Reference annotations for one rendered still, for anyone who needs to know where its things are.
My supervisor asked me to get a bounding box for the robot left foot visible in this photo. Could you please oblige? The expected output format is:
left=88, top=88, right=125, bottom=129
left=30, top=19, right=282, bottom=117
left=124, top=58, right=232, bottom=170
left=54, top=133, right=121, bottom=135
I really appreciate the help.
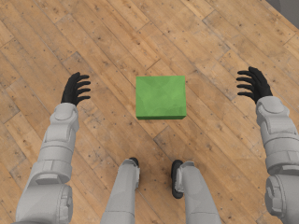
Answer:
left=129, top=157, right=139, bottom=168

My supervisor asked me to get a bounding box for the robot right hand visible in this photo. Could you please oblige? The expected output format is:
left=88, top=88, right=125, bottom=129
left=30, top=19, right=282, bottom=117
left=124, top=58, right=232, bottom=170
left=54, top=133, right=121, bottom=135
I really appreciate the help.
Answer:
left=236, top=66, right=273, bottom=105

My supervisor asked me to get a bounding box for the left robot upper arm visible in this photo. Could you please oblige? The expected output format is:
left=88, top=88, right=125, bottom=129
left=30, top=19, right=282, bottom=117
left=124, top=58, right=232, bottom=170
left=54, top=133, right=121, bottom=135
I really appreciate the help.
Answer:
left=10, top=183, right=74, bottom=224

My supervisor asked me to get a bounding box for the robot right shin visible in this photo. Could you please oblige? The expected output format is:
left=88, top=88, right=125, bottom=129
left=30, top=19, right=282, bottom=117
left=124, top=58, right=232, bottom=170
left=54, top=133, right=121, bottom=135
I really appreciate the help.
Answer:
left=175, top=161, right=200, bottom=193

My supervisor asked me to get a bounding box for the carton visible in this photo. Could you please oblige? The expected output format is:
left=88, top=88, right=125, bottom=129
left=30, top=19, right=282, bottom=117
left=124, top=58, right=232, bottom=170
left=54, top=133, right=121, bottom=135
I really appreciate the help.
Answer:
left=135, top=76, right=187, bottom=120

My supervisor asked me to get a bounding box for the robot right forearm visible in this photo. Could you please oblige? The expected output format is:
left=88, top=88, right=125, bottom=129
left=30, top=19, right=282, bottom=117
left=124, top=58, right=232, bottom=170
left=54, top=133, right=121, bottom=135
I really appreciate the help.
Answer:
left=255, top=95, right=299, bottom=176

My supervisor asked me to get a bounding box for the robot left forearm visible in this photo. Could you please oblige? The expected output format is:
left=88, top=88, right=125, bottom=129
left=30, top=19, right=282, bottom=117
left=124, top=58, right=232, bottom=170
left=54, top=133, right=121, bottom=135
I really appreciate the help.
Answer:
left=15, top=103, right=79, bottom=222

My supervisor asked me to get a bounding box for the robot left hand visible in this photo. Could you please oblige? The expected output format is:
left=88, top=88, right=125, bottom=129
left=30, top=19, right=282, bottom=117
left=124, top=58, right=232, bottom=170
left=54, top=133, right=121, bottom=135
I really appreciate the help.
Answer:
left=61, top=72, right=91, bottom=106

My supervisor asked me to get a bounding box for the right robot upper arm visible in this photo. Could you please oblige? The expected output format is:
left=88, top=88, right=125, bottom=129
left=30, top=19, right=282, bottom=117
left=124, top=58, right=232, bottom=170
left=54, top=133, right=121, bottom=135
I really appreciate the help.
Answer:
left=264, top=174, right=299, bottom=224

